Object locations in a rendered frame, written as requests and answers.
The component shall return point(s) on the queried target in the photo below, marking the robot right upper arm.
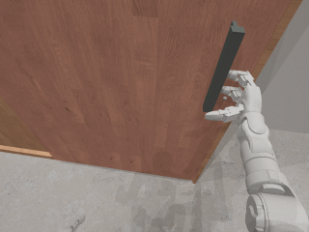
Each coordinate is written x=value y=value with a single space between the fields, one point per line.
x=266 y=212

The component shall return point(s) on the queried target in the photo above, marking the handle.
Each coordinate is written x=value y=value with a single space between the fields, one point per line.
x=225 y=62

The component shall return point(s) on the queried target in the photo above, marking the robot right forearm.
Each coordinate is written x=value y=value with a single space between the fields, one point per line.
x=261 y=167

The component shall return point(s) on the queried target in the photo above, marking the left robot hand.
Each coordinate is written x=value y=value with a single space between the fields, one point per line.
x=73 y=223

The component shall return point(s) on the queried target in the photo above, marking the right robot hand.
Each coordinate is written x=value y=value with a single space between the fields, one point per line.
x=248 y=100

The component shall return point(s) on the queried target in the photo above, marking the wardrobe door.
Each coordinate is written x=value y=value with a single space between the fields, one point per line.
x=121 y=83
x=14 y=133

